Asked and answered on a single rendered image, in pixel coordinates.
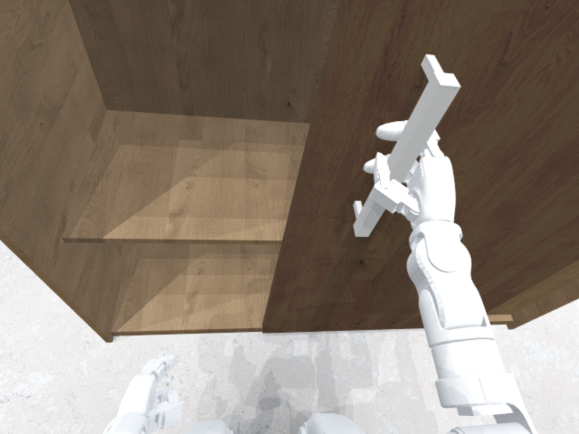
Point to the robot right forearm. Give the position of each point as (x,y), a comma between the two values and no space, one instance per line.
(472,376)

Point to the left robot hand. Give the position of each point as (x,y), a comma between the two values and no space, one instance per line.
(160,407)

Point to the right robot hand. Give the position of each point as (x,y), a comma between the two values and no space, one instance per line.
(431,181)

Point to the robot left forearm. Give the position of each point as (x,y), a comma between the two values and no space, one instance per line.
(128,423)

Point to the handle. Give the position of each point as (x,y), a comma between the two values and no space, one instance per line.
(432,105)

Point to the right robot thigh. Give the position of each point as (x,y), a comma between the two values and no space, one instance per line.
(329,423)

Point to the wardrobe door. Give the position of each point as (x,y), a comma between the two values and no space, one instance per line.
(511,134)
(549,285)

